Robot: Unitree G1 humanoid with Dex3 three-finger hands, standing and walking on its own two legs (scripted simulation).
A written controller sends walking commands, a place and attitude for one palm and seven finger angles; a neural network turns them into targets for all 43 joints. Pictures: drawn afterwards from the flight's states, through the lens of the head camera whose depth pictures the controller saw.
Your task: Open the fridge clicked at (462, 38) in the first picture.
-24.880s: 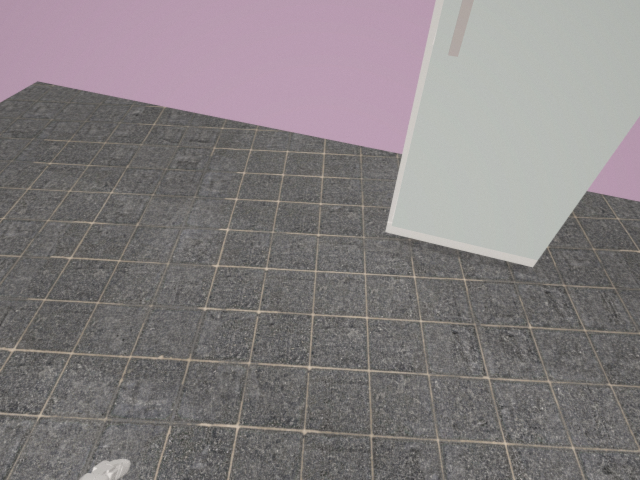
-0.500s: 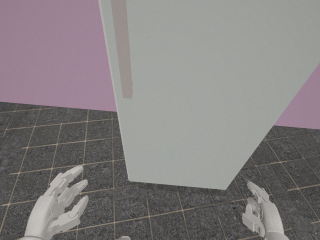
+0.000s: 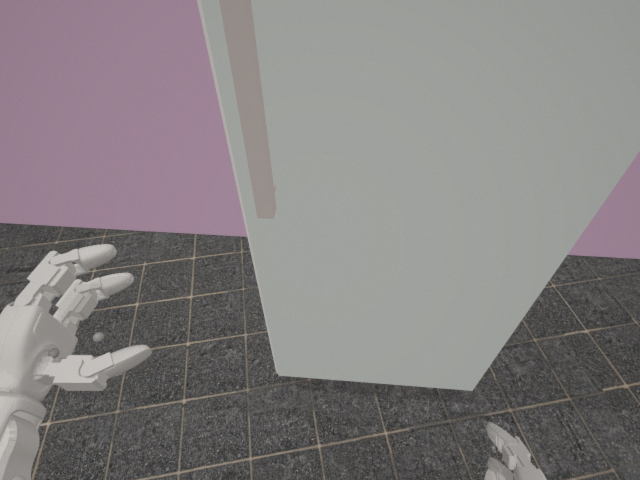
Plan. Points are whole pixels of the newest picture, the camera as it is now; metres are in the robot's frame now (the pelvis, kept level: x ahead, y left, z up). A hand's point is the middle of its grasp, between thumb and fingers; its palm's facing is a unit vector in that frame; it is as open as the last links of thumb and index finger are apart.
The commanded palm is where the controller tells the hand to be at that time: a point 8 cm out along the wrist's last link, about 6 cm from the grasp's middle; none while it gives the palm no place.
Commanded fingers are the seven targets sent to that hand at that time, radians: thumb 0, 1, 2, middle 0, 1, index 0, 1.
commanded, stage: raise the hand to about handle height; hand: left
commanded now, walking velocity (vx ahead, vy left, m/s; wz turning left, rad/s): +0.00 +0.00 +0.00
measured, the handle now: (253, 84) +0.50 +0.11 +0.26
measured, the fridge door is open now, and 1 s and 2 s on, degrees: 0 0 0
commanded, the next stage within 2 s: move the hooked fingers beside the handle in 1.18 s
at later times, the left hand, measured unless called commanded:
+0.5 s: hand (13, 292) +0.23 +0.29 +0.20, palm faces +0.05 -0.99 -0.13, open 13.9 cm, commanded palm +0.20 +0.34 +0.22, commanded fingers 0.00 -0.50 0.30 -0.30 -1.20 -0.30 -1.20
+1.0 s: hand out of the picture +0.24 +0.28 +0.24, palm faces +0.03 -0.99 -0.14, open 14.0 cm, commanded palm +0.21 +0.33 +0.25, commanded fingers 0.00 -0.50 0.30 -0.30 -1.20 -0.30 -1.20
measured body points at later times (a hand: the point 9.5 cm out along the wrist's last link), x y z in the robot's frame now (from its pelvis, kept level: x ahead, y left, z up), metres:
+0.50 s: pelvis -0.02 +0.02 +0.02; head -0.04 +0.00 +0.47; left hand +0.23 +0.35 +0.21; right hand +0.20 -0.18 -0.04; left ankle +0.06 +0.11 -0.72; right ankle -0.04 -0.09 -0.72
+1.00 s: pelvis -0.02 +0.00 +0.02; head -0.05 -0.01 +0.47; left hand +0.23 +0.33 +0.25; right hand +0.18 -0.22 -0.04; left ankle +0.06 +0.11 -0.72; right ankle -0.04 -0.09 -0.72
